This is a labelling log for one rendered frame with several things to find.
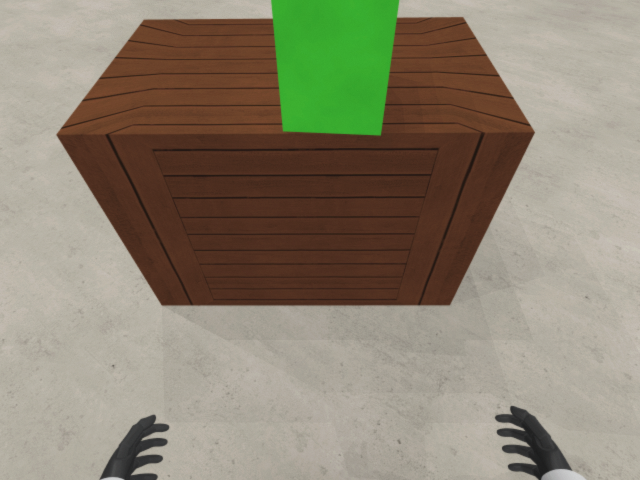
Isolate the pedestal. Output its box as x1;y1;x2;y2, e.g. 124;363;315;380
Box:
56;17;535;306

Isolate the left robot hand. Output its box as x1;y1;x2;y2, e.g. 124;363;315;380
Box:
99;415;169;480

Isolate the carton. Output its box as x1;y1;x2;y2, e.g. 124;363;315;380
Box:
271;0;399;135

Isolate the right robot hand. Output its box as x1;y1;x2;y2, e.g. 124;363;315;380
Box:
495;406;572;480

